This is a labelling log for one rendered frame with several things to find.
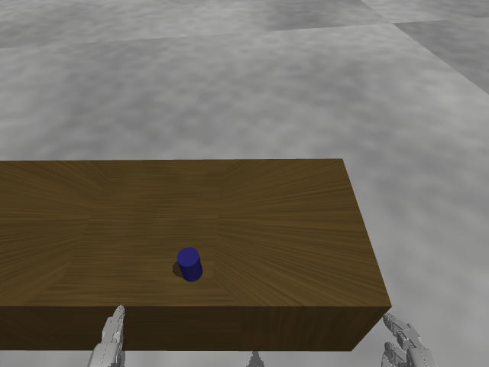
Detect left robot hand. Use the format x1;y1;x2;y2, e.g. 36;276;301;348
87;305;125;367

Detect right robot hand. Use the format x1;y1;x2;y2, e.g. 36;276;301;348
381;313;439;367

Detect can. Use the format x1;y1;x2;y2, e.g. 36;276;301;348
177;247;202;282

